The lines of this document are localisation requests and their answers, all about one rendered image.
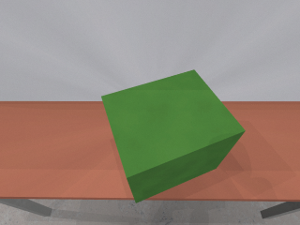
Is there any table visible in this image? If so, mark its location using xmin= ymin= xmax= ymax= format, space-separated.
xmin=0 ymin=101 xmax=300 ymax=219

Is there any carton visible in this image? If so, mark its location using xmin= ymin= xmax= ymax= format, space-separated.
xmin=101 ymin=69 xmax=245 ymax=203

